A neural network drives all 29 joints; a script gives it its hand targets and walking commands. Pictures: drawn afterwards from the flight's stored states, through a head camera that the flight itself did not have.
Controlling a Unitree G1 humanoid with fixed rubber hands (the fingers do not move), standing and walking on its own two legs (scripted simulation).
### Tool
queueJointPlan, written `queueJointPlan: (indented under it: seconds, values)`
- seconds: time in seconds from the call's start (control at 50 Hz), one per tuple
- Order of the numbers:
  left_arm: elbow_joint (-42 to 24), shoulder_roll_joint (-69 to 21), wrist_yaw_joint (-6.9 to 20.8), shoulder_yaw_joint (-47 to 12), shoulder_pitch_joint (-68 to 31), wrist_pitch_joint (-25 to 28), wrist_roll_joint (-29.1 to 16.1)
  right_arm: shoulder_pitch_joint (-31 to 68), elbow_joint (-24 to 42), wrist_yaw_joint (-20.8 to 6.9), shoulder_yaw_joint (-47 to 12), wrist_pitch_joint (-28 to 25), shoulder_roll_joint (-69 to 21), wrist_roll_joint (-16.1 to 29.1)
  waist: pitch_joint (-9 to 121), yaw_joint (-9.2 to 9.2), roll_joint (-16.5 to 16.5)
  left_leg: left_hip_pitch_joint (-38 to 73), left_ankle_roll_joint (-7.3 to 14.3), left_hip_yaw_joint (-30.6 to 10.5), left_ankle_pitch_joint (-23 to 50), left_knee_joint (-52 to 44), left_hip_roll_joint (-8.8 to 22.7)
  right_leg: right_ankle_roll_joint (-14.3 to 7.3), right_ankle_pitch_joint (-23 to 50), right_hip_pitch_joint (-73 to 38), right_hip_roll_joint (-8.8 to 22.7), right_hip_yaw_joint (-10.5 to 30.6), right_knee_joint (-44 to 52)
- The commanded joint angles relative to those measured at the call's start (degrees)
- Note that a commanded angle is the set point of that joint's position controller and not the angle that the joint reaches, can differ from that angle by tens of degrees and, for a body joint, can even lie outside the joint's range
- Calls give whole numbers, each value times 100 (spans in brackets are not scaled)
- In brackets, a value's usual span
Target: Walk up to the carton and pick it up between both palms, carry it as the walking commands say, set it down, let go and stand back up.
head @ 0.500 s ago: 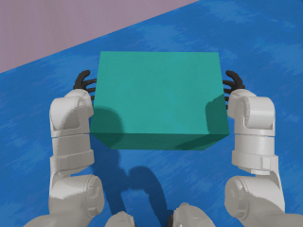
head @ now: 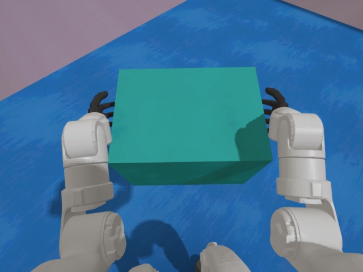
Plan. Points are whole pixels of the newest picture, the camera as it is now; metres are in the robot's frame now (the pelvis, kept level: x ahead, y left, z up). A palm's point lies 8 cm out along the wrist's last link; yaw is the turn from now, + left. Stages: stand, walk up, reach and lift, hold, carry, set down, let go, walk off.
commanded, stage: carry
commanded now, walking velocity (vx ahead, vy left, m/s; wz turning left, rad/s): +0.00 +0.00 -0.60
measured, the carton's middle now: (187, 132) +0.40 +0.00 +0.03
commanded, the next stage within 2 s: none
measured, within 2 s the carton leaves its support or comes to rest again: neither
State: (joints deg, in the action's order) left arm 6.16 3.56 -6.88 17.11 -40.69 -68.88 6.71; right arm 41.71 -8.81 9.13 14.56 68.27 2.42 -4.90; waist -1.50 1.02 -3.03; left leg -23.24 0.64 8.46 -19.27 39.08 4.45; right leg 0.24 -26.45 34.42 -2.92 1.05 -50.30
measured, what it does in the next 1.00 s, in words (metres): walks backwards, turning right: right foot, then left foot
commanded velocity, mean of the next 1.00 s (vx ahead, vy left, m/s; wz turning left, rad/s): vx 0.00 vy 0.00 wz -0.60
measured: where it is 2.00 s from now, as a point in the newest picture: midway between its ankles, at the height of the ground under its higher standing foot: outside the picture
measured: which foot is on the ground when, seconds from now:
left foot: down 0.00-0.24, up 0.26-0.50, down 0.52-0.80, up 0.82-1.00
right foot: up 0.00-0.20, down 0.22-0.56, up 0.58-0.76, down 0.78-1.00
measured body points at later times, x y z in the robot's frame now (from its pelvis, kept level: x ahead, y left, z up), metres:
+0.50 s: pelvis -0.09 -0.02 +0.00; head -0.03 -0.03 +0.44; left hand +0.34 +0.01 +0.10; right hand +0.21 -0.33 +0.10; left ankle -0.06 +0.10 -0.71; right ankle -0.05 -0.14 -0.72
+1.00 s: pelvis -0.19 +0.00 +0.00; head -0.16 -0.03 +0.45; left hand +0.22 -0.08 +0.11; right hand +0.00 -0.38 +0.10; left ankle -0.13 +0.12 -0.68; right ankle -0.19 -0.12 -0.72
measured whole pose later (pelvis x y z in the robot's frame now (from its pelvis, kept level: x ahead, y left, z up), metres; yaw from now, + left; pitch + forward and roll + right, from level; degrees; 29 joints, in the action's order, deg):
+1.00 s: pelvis -0.19 +0.00 +0.00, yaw -33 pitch +4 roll +0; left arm 11.9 1.9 -8.8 15.0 -43.0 -69.0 6.3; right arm 41.5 -11.0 8.5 14.8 70.6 6.1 -4.0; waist -0.3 1.6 1.0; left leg -30.8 -6.4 4.2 -29.7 57.7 5.9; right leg -3.0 -12.0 28.1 -1.9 -2.1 -36.0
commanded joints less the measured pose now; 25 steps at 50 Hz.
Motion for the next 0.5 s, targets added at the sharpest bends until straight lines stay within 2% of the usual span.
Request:
queueJointPlan:
  seconds: [0.0, 0.02, 0.04, 0.06, 0.12, 0.16, 0.18, 0.2, 0.22, 0.24, 0.26, 0.28, 0.3, 0.34, 0.36, 0.42, 0.48]
  values:
    - [-644, -6480, 1894, -3969, -4860, 64, -3012, 4555, 911, -2207, -3470, -147, -6157, 2655, 2845, -106, 1182, 2165, 811, -1500, 4459, -1167, 2223, 59, -364, 128, 516, -165, -1270]
    - [-561, -6506, 1932, -4024, -4770, 48, -3112, 4461, 918, -2174, -3439, -139, -6116, 2591, 2745, -135, 1315, 2054, 572, -1042, 4233, -1111, 1983, 72, -14, -21, 550, -215, -936]
    - [-378, -6535, 1952, -4061, -4663, 31, -3197, 4443, 929, -2149, -3366, -126, -6021, 2528, 2749, -129, 1422, 2023, 396, -581, 4263, -977, 1755, 97, 116, -275, 423, -412, -552]
    - [-285, -6565, 1958, -4102, -4647, 25, -3278, 4487, 975, -2131, -3308, -117, -5929, 2495, 2820, -99, 1537, 2117, 306, -323, 4397, -832, 1655, 104, 70, -450, 300, -575, -193]
    - [-15, -6540, 1971, -4076, -4759, -14, -3404, 4435, 799, -2073, -3120, -72, -5736, 2331, 3016, 7, 1807, 2541, 261, -212, 4489, -566, 1772, 137, -121, -656, 146, -907, 645]
    - [303, -6579, 2012, -3909, -4550, -80, -3350, 4140, 485, -2057, -2952, -24, -5713, 2160, 3028, -2, 1907, 2668, 154, -169, 4435, -300, 1820, 106, 234, -837, 123, -990, 1465]
    - [469, -6635, 2040, -3821, -4383, -103, -3302, 3987, 351, -2061, -2875, -2, -5717, 2089, 3016, -57, 1752, 2453, -34, -6, 4234, -28, 1752, 89, 886, -1217, 227, -910, 2176]
    - [583, -6677, 2068, -3757, -4370, -108, -3285, 4074, 301, -2063, -2844, -4, -5704, 2076, 3103, -103, 1452, 1834, -283, 83, 3638, 342, 1626, 14, 1497, -1919, 582, -402, 2510]
    - [707, -6680, 2080, -3650, -4317, -96, -3255, 4238, 292, -2068, -2833, -5, -5648, 2075, 3243, -143, 679, 574, -585, 53, 2323, 854, 1369, -202, 3899, -2897, 1231, 545, 2159]
    - [826, -6665, 2075, -3458, -4047, -36, -3095, 4207, 274, -2113, -2897, 51, -5827, 2177, 3307, -194, -850, -706, -835, 170, -1320, 1536, 695, -848, 7057, -3493, 2217, 1789, 1724]
    - [730, -6645, 2077, -3496, -4145, -71, -3116, 4424, 337, -2119, -3045, 43, -5934, 2297, 3241, -199, -805, -1214, -886, -109, -1989, 1949, 449, -1038, 8436, -3987, 2082, 1614, 1430]
    - [638, -6619, 2073, -3364, -3867, -75, -2994, 4225, 379, -2158, -3177, 53, -6153, 2410, 3262, -184, -753, -1337, -853, -276, -1854, 2142, 416, -1027, 8360, -4067, 2071, 1389, 1383]
    - [482, -6527, 2030, -3305, -4099, -23, -2952, 4621, 572, -2183, -3332, 7, -6200, 2622, 3184, -185, -687, -1392, -822, -387, -1573, 2107, 411, -932, 7639, -3977, 1947, 1224, 1440]
    - [163, -6414, 1917, -3186, -4328, 48, -2785, 4903, 799, -2213, -3488, -35, -6307, 2889, 3182, -179, -831, -1263, -762, -440, -1179, 1921, 364, -861, 6392, -3722, 1766, 1072, 1645]
    - [10, -6391, 1873, -3167, -4305, 53, -2721, 4883, 847, -2223, -3503, -23, -6357, 2963, 3249, -181, -887, -1138, -727, -433, -1087, 1784, 293, -870, 5984, -3653, 1729, 1069, 1704]
    - [-348, -6266, 1758, -3193, -4225, 51, -2551, 4868, 973, -2243, -3535, 7, -6393, 3135, 3420, -213, -780, -748, -629, -434, -930, 1226, 118, -880, 5130, -3486, 1679, 1220, 1863]
    - [-515, -6156, 1690, -3306, -3984, 45, -2428, 4623, 919, -2282, -3548, 32, -6383, 3164, 3435, -234, -704, -31, -543, -320, -729, 170, -42, -760, 4416, -3121, 1484, 1265, 1935]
